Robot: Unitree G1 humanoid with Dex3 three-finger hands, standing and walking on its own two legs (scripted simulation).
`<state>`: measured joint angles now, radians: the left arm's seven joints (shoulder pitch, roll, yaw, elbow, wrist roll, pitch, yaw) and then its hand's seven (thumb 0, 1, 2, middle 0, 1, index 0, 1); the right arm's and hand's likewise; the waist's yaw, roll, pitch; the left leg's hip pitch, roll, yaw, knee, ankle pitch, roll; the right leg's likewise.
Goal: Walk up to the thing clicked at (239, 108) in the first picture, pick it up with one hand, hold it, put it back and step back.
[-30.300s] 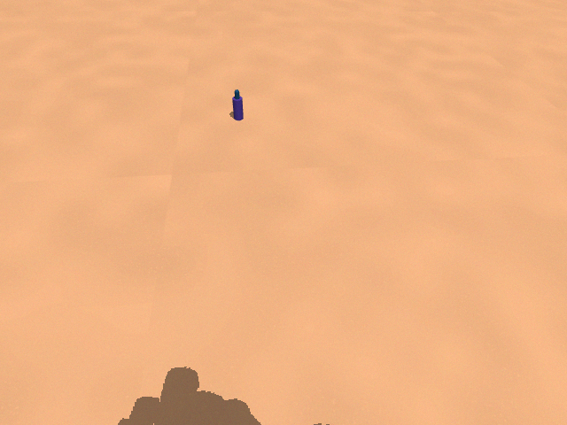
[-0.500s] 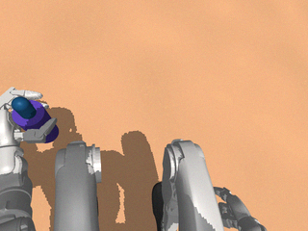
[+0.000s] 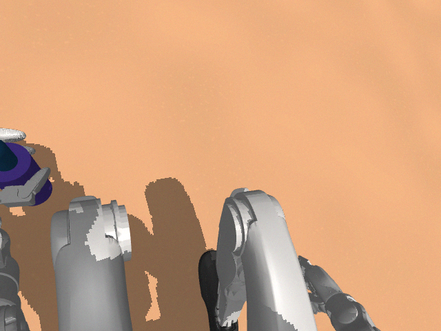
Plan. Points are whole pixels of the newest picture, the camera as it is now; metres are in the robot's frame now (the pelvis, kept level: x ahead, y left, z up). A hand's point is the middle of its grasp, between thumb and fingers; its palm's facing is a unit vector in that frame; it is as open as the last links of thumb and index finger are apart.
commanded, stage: lower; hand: left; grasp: from the side
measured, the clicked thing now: (15, 172) +0.38 +0.29 -0.13
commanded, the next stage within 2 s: loosen in 0.82 s
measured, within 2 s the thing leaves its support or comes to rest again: rests again in 1.40 s
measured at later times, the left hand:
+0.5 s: hand (19, 172) +0.38 +0.29 -0.16, palm faces +0.34 -0.94 -0.03, open 8.7 cm
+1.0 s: hand (21, 175) +0.38 +0.29 -0.17, palm faces +0.36 -0.93 -0.03, open 8.7 cm
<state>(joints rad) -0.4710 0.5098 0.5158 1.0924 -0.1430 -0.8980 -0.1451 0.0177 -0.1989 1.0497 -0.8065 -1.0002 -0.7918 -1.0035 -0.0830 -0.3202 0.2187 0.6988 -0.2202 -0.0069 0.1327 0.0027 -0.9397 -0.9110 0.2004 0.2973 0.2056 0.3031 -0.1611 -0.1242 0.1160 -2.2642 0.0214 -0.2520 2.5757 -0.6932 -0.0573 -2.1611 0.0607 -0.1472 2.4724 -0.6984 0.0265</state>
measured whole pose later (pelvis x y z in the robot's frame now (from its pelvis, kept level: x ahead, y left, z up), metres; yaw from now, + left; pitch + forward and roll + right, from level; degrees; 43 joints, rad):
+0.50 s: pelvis -0.01 +0.01 -0.01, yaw -3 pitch +15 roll -13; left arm -0.48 0.64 0.54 1.22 -0.13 -0.99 -0.08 0.02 -0.20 1.05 -0.81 -0.99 -0.80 -1.00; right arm -0.15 -0.36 0.35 0.65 -0.30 -0.01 0.15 0.00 -0.93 -0.91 0.20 0.30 0.21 0.30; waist -0.19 -0.20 0.22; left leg -2.24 0.01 -0.32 2.64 -0.69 -0.05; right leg -2.10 0.08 -0.20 2.48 -0.68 0.05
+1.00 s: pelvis -0.01 +0.01 -0.01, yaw -4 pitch +12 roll -15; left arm -0.48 0.68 0.54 1.28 -0.12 -1.07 -0.01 0.01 -0.20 1.04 -0.81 -0.99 -0.80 -0.99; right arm -0.17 -0.36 0.41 0.62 -0.33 -0.03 0.16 0.00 -0.92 -0.90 0.20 0.30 0.21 0.30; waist -0.19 -0.24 0.26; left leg -2.22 0.01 -0.36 2.67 -0.69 -0.04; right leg -2.07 0.10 -0.22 2.47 -0.66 0.06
